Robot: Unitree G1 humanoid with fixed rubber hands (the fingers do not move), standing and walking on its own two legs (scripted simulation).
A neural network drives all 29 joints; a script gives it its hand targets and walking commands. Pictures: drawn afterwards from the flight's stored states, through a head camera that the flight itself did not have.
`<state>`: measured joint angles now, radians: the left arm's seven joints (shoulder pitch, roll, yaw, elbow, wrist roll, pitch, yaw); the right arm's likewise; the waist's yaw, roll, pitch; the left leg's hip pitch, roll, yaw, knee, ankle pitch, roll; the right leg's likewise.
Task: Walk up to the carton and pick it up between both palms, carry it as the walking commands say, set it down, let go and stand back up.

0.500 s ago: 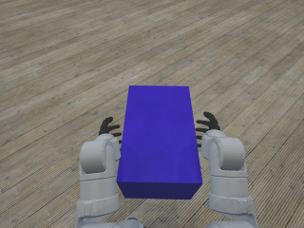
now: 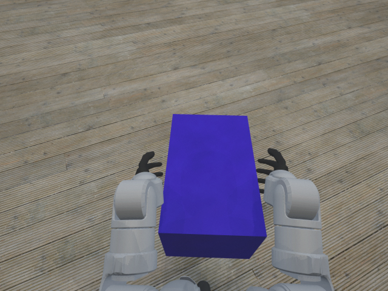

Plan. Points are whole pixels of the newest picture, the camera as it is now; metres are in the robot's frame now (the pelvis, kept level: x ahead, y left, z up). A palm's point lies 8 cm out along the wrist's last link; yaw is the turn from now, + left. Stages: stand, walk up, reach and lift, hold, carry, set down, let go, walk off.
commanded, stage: carry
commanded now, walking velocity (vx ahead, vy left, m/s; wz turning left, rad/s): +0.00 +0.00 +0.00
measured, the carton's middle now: (208, 182) +0.36 -0.02 -0.05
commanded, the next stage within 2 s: none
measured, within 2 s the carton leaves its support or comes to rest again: neither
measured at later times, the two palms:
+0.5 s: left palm (124, 125) +0.45 +0.18 +0.04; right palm (235, 150) +0.42 -0.08 +0.00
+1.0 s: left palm (126, 64) +0.62 +0.19 +0.08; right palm (225, 83) +0.60 -0.07 +0.04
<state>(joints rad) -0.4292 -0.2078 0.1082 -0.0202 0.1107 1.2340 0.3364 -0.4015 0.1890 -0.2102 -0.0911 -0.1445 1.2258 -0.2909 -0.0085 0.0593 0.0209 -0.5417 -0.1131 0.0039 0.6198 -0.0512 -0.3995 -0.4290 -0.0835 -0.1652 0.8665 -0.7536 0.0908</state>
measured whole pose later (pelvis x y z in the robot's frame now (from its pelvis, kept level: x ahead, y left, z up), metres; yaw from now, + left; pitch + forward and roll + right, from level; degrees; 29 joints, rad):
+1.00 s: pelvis +0.31 +0.06 +0.00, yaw +2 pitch +9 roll +1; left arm -0.45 -0.22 0.13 -0.02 0.12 1.17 0.32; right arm -0.33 0.17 -0.16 -0.15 -0.10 1.30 -0.27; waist 0.03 0.05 -0.06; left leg -0.36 -0.01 0.08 0.61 -0.22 0.07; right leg -0.28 0.01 -0.06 0.57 -0.28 -0.02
